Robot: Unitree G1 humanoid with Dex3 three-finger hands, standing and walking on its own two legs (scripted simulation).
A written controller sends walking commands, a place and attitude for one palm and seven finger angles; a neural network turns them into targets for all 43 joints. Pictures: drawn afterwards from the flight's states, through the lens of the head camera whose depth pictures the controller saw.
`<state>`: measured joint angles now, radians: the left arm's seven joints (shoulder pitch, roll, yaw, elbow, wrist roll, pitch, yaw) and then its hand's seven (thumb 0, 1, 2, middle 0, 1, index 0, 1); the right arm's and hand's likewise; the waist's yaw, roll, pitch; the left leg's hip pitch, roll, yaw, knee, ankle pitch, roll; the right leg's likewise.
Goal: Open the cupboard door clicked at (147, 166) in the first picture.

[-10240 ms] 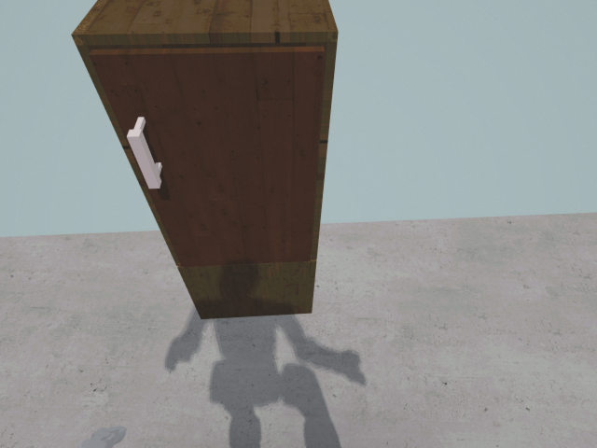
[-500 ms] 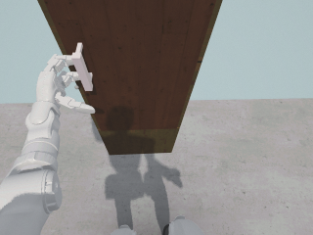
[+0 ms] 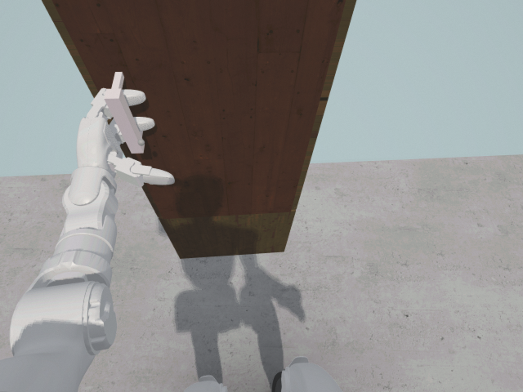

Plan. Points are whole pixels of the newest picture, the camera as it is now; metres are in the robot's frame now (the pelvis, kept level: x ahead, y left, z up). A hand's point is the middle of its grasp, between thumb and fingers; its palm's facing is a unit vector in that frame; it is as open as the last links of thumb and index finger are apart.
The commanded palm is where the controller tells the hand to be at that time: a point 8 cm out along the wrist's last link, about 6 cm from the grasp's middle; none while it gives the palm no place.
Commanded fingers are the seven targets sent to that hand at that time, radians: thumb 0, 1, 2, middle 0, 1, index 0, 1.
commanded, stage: slide the fingers in behind the handle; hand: left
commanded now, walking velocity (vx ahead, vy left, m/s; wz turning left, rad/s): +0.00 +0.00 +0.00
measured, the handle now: (128, 114) +0.53 +0.19 +0.08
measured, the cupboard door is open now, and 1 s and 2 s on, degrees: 0 1 32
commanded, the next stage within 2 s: close the thumb around the handle in 0.40 s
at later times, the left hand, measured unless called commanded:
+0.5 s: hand (138, 146) +0.47 +0.16 +0.08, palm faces +0.00 -1.00 -0.02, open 14.0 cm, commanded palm +0.44 +0.21 +0.08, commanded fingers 0.00 -0.44 0.32 -0.30 -1.21 -0.30 -1.21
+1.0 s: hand (139, 145) +0.47 +0.16 +0.08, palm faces +0.02 -1.00 -0.01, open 7.6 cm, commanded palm +0.44 +0.21 +0.08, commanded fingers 0.00 0.90 0.90 -0.40 -1.35 -0.40 -1.35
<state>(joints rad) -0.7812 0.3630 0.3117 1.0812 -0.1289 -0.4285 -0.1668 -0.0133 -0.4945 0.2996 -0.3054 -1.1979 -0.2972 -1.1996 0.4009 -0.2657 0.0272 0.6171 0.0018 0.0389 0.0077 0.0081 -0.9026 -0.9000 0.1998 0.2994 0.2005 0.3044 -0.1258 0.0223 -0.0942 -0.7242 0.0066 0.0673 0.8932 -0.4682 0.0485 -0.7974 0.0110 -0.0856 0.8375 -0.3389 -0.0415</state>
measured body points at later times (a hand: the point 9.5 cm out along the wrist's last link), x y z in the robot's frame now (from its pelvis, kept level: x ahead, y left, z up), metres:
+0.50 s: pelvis +0.00 +0.00 +0.00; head +0.10 +0.01 +0.44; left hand +0.46 +0.22 +0.08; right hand +0.04 -0.26 -0.11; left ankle -0.03 +0.08 -0.69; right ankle +0.03 -0.10 -0.69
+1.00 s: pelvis +0.00 +0.00 +0.00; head +0.09 +0.01 +0.44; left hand +0.46 +0.22 +0.08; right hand +0.03 -0.26 -0.12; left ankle -0.03 +0.08 -0.69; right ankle +0.03 -0.10 -0.69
